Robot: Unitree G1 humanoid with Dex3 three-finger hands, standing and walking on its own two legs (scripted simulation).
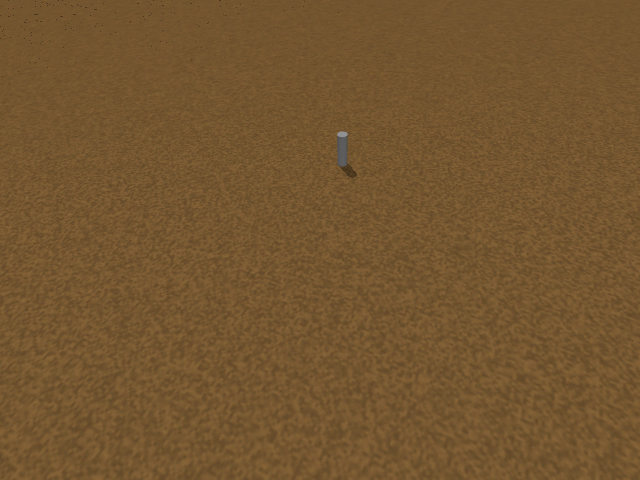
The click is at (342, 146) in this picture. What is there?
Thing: slim round
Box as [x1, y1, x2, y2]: [337, 131, 347, 166]
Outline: 342,131 337,133 337,163 341,166 346,164 347,134 346,132
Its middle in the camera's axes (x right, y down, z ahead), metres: +0.12 -0.47 +2.04
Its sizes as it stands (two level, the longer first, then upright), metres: 0.052 0.052 0.178
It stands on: the floor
